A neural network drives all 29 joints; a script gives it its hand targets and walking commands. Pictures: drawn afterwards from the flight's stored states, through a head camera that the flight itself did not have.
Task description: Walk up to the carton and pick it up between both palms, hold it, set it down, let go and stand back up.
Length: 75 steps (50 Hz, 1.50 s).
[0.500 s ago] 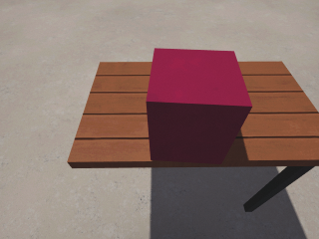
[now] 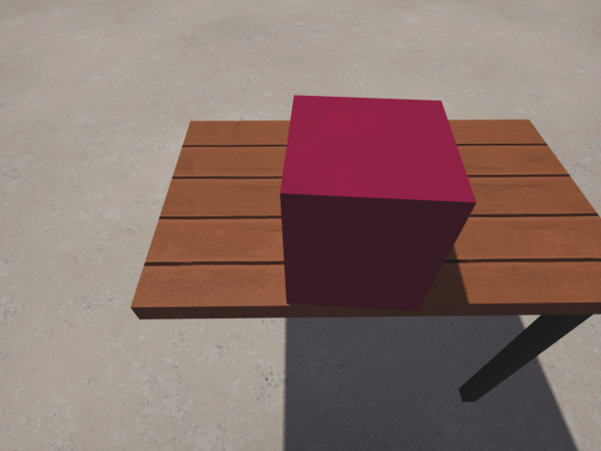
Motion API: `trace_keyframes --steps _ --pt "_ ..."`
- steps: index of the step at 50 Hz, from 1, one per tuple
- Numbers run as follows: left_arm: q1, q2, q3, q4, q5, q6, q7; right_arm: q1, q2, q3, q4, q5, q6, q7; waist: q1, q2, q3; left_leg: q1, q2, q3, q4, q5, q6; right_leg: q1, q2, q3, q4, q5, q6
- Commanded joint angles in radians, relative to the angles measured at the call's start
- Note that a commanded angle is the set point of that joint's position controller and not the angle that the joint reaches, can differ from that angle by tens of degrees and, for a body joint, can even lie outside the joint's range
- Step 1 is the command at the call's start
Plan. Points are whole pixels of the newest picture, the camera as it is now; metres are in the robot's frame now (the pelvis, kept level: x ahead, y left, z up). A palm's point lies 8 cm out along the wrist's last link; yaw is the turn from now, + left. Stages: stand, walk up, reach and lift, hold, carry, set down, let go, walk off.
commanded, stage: stand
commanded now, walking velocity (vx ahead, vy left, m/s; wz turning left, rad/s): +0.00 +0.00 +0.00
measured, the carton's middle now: (359, 208) +0.43 -0.07 +0.07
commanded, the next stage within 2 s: walk up in 0.74 s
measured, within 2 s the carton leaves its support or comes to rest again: neither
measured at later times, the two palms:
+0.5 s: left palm out of the picture -0.04 +0.20 -0.15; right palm out of the picture -0.04 -0.18 -0.15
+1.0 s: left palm out of the picture -0.04 +0.21 -0.16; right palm out of the picture -0.04 -0.18 -0.15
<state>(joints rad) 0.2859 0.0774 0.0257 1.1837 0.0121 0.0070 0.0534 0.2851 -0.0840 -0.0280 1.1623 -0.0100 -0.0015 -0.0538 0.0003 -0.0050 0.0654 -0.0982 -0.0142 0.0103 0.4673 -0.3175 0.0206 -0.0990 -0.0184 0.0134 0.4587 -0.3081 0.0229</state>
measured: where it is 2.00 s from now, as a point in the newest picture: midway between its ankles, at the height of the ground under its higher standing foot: outside the picture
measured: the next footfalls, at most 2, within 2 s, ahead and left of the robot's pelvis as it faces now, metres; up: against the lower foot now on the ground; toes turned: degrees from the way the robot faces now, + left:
right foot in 1.32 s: +0.00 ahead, -0.20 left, +0.00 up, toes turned -7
left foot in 1.86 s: +0.01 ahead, +0.09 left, +0.00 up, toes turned -1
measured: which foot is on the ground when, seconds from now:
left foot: down 0.00-1.00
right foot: down 0.00-0.98, up 1.00-1.00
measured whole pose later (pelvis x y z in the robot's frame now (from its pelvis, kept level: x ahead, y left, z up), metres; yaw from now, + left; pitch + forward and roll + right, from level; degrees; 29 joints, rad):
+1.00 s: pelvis -0.01 +0.01 +0.00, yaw +0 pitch -2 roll +0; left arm 0.29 0.08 0.03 1.16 0.00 0.02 0.06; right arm 0.30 -0.07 -0.04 1.13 -0.02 -0.01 -0.05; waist -0.01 -0.02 0.08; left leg -0.15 -0.03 0.02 0.48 -0.30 0.04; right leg -0.18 -0.04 0.02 0.52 -0.29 0.05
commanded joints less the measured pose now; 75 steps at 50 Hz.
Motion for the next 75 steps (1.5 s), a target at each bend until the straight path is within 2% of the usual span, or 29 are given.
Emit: trace_keyframes --steps 1,26,31,35,40,46,47,48,49,50,51,52,54,56,59,60,61,62,63,64,65,66,67,68,70,71,72,73,75 --pt "0.084 0.072 0.007 -0.008 0.001 -0.006 0.006 0.086 -0.079 -0.012 -0.015 -0.001 -0.008 -0.008 0.0 0.001 0.061 -0.049 0.09 -0.071 -0.097 0.325 0.022 -0.052 -0.061 0.033 -0.074 0.295 -0.03" --pt "0.106 0.069 0.007 -0.005 0.0 -0.003 0.005 0.11 -0.061 -0.007 -0.017 -0.001 -0.02 -0.003 0.004 0.001 0.051 -0.058 0.093 -0.077 -0.118 0.33 0.031 -0.05 -0.065 0.026 -0.079 0.265 -0.021" --pt "0.111 0.063 0.005 -0.007 -0.001 -0.005 0.004 0.111 -0.059 -0.008 -0.019 -0.001 -0.021 -0.002 0.004 0.027 0.045 -0.058 0.094 -0.078 -0.122 0.34 0.033 -0.052 -0.065 0.024 -0.08 0.263 -0.016" --pt "0.109 0.068 0.004 -0.005 -0.001 -0.003 0.004 0.124 -0.056 -0.006 -0.019 -0.001 -0.019 -0.002 -0.002 -0.005 0.059 -0.068 0.093 -0.084 -0.127 0.317 0.033 -0.059 -0.064 0.02 -0.084 0.244 -0.016" --pt "0.123 0.065 0.002 -0.003 0.0 -0.004 0.004 0.122 -0.061 -0.008 -0.023 0.0 -0.023 0.0 0.003 0.013 0.047 -0.062 0.093 -0.083 -0.125 0.334 0.037 -0.056 -0.067 0.021 -0.082 0.251 -0.014" --pt "0.118 0.061 0.001 -0.006 -0.001 -0.004 0.002 0.134 -0.056 -0.008 -0.023 -0.002 -0.024 0.0 -0.003 -0.007 0.048 -0.057 0.093 -0.088 -0.126 0.335 0.038 -0.069 -0.065 0.018 -0.082 0.242 -0.013" --pt "0.061 0.191 0.054 -0.033 -0.013 0.008 0.02 0.073 -0.176 -0.051 -0.078 -0.009 -0.029 -0.015 -0.021 -0.049 0.165 -0.107 0.179 -0.096 0.038 0.883 0.031 -0.16 -0.07 -0.008 0.078 0.502 0.011" --pt "0.093 0.193 0.045 -0.034 -0.021 0.021 0.02 0.127 -0.214 -0.062 -0.087 -0.02 -0.036 -0.02 -0.06 -0.064 0.05 0.035 0.274 -0.169 0.019 0.981 0.071 -0.261 -0.017 -0.047 0.177 0.296 0.026" --pt "0.047 0.191 0.049 -0.069 -0.015 0.038 0.012 0.207 -0.271 -0.086 -0.085 -0.02 -0.031 -0.035 -0.107 -0.004 -0.002 0.147 0.421 -0.277 0.01 1.122 0.142 -0.408 0.029 -0.089 0.376 -0.015 0.05" --pt "0.007 0.178 0.054 -0.099 -0.002 0.052 0.002 0.273 -0.303 -0.099 -0.068 -0.02 -0.024 -0.049 -0.128 0.064 -0.085 0.16 0.525 -0.341 0.003 1.121 0.193 -0.439 0.019 -0.072 0.549 -0.247 0.052" --pt "-0.033 0.155 0.052 -0.131 0.009 0.06 -0.01 0.325 -0.305 -0.11 -0.052 -0.02 -0.015 -0.057 -0.141 0.114 -0.14 0.121 0.548 -0.387 -0.028 0.93 0.219 -0.447 0.007 -0.03 0.684 -0.286 0.048" --pt "-0.076 0.142 0.056 -0.157 0.015 0.063 -0.02 0.317 -0.287 -0.113 -0.059 -0.023 -0.007 -0.062 -0.127 0.149 -0.116 0.058 0.531 -0.397 -0.056 0.778 0.227 -0.472 0.0 0.015 0.78 -0.273 0.046" --pt "-0.108 0.125 0.064 -0.184 0.021 0.067 -0.03 0.228 -0.207 -0.095 -0.082 -0.031 0.0 -0.067 -0.075 0.175 -0.02 -0.082 0.453 -0.324 -0.089 0.559 0.194 -0.499 -0.019 0.071 0.859 -0.18 0.046" --pt "-0.08 0.122 0.068 -0.199 0.023 0.073 -0.034 0.11 -0.164 -0.073 -0.121 -0.034 -0.001 -0.057 -0.027 0.197 0.034 -0.18 0.392 -0.242 -0.108 0.394 0.153 -0.487 -0.023 0.073 0.83 -0.11 0.048" --pt "-0.043 0.089 0.054 -0.207 0.013 0.074 -0.034 0.035 -0.159 -0.068 -0.137 -0.045 -0.013 -0.035 0.003 0.261 0.037 -0.236 0.299 -0.13 -0.128 0.241 0.105 -0.384 -0.024 -0.001 0.553 -0.09 0.052" --pt "-0.026 0.056 0.041 -0.207 0.005 0.065 -0.036 0.023 -0.121 -0.052 -0.129 -0.045 -0.017 -0.027 0.02 0.325 0.033 -0.276 0.239 -0.083 -0.146 0.148 0.093 -0.292 -0.026 -0.028 0.407 -0.108 0.042" --pt "-0.022 0.046 0.03 -0.219 -0.001 0.05 -0.04 0.041 -0.091 -0.038 -0.097 -0.032 -0.007 -0.024 0.034 0.398 0.0 -0.278 0.149 -0.046 -0.142 0.008 0.092 -0.192 -0.023 -0.049 0.29 -0.128 0.032" --pt "0.011 0.08 0.037 -0.211 -0.001 0.041 -0.036 0.064 -0.119 -0.046 -0.086 -0.035 0.0 -0.02 0.032 0.401 -0.015 -0.286 0.133 -0.044 -0.117 -0.062 0.099 -0.123 0.007 -0.101 0.225 -0.129 0.034" --pt "0.089 0.099 0.04 -0.176 0.001 0.035 -0.032 0.077 -0.146 -0.049 -0.081 -0.04 0.004 -0.014 0.055 0.32 -0.018 -0.342 0.151 -0.064 -0.084 -0.151 0.105 -0.018 0.016 -0.124 0.118 -0.083 0.028" --pt "0.159 0.118 0.04 -0.14 0.001 0.029 -0.027 0.094 -0.153 -0.048 -0.075 -0.04 0.009 -0.007 0.08 0.18 0.006 -0.399 0.146 -0.071 0.001 -0.154 0.094 0.056 0.006 -0.112 0.0 -0.005 0.033" --pt "0.191 0.163 0.042 -0.129 0.006 0.017 -0.022 0.135 -0.125 -0.041 -0.072 -0.033 0.009 0.005 0.083 -0.04 0.034 -0.433 0.092 -0.032 0.141 -0.156 0.061 0.08 -0.071 -0.021 -0.105 0.041 0.04" --pt "0.21 0.25 0.052 -0.153 0.009 -0.001 -0.022 0.203 -0.073 -0.03 -0.085 -0.022 0.007 0.01 0.058 -0.377 0.004 -0.471 0.027 0.029 0.333 -0.31 0.004 0.058 -0.325 0.285 -0.204 0.138 0.01" --pt "0.194 0.304 0.054 -0.165 0.004 -0.007 -0.021 0.176 -0.099 -0.041 -0.104 -0.01 0.02 0.004 0.072 -0.521 0.013 -0.398 0.019 -0.007 0.401 -0.293 -0.005 -0.125 -0.4 0.454 -0.285 0.135 -0.069" --pt "0.152 0.251 0.042 -0.166 0.01 -0.013 -0.023 0.125 -0.145 -0.045 -0.114 -0.008 0.03 0.005 0.069 -0.519 0.092 -0.358 0.055 -0.054 0.442 -0.254 -0.011 -0.237 -0.389 0.482 -0.308 0.152 -0.096" --pt "-0.007 0.157 0.006 -0.221 0.006 -0.019 -0.02 0.159 -0.12 -0.04 -0.071 -0.003 0.038 0.025 -0.009 -0.242 0.156 -0.372 0.071 -0.073 0.498 -0.157 -0.023 -0.219 -0.314 0.299 -0.281 0.127 -0.073" --pt "-0.06 0.17 0.005 -0.245 0.002 -0.023 -0.015 0.183 -0.107 -0.041 -0.051 -0.008 0.041 0.032 -0.036 -0.168 0.146 -0.372 0.064 -0.061 0.497 -0.094 -0.031 -0.217 -0.292 0.238 -0.274 0.128 -0.075" --pt "-0.058 0.176 0.009 -0.252 -0.004 -0.029 -0.011 0.189 -0.103 -0.042 -0.047 -0.013 0.043 0.033 -0.039 -0.137 0.138 -0.348 0.062 -0.054 0.509 -0.066 -0.035 -0.238 -0.29 0.215 -0.263 0.17 -0.083" --pt "-0.026 0.166 0.01 -0.25 -0.01 -0.035 -0.011 0.175 -0.107 -0.046 -0.053 -0.018 0.045 0.032 -0.022 -0.114 0.118 -0.333 0.062 -0.05 0.517 -0.051 -0.043 -0.226 -0.289 0.214 -0.254 0.214 -0.087" --pt "0.032 0.171 0.013 -0.23 -0.008 -0.041 -0.009 0.165 -0.13 -0.054 -0.069 -0.02 0.048 0.032 -0.003 -0.143 0.07 -0.356 0.06 -0.056 0.538 -0.023 -0.061 -0.149 -0.301 0.198 -0.231 0.269 -0.105"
